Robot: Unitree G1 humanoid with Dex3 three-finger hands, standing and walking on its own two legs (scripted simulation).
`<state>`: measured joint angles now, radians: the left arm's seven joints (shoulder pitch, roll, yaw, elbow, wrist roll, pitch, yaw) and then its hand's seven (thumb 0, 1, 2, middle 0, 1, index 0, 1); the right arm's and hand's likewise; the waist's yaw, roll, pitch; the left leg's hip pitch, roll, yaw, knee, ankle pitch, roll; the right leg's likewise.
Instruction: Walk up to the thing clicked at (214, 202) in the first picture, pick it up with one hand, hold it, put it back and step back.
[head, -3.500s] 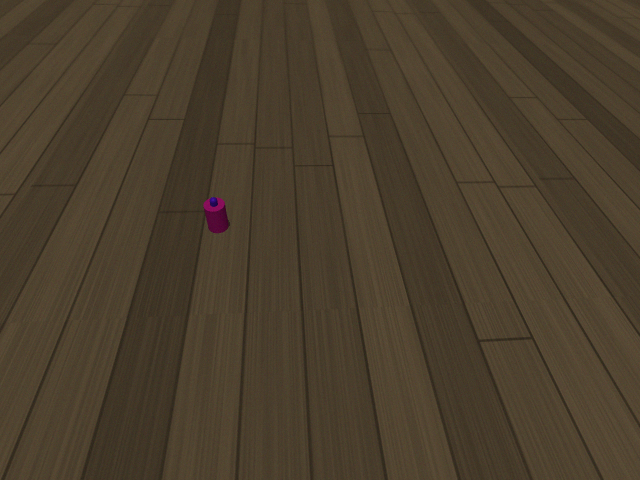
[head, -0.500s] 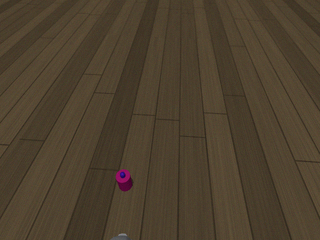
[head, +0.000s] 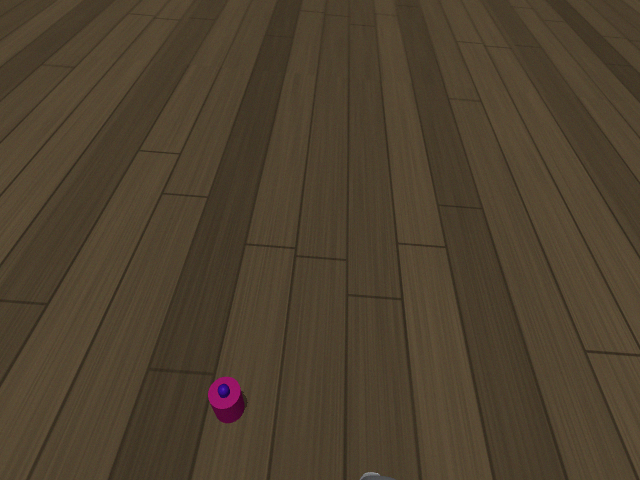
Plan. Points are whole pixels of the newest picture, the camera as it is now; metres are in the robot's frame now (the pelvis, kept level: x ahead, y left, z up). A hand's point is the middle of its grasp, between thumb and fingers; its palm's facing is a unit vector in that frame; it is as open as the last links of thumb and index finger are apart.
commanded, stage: walk up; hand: left
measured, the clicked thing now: (226, 398) +0.45 +0.21 -0.68
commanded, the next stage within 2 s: stand in 1.60 s
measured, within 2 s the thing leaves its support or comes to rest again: neither
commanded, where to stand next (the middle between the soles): +0.11 +0.00 m, yaw +0 degrees
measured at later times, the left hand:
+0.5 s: hand out of the picture +0.12 +0.28 -0.15, palm faces +0.00 -0.94 -0.35, open 7.4 cm
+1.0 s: hand out of the picture +0.16 +0.26 -0.13, palm faces -0.01 -0.94 -0.35, open 7.4 cm
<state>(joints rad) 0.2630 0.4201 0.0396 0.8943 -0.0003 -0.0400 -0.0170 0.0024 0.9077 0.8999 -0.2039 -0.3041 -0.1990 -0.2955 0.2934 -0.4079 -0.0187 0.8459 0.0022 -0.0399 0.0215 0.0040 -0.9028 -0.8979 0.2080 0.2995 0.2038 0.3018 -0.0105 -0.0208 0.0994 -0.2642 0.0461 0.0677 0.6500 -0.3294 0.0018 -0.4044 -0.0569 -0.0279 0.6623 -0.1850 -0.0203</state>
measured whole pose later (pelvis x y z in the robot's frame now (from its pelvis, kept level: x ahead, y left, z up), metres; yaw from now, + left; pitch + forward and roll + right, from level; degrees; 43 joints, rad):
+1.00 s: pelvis +0.07 +0.00 +0.02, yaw +0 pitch -2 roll +0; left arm 0.07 0.35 -0.01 1.16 0.00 -0.02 0.00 0.00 0.91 0.90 -0.20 -0.30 -0.20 -0.30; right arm 0.06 -0.36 -0.01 1.14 0.00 -0.01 0.02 0.00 -0.91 -0.90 0.21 0.30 0.20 0.30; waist 0.01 0.01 0.05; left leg -0.08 0.02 0.04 0.35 -0.23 -0.01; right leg -0.16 -0.03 0.01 0.37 -0.17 0.02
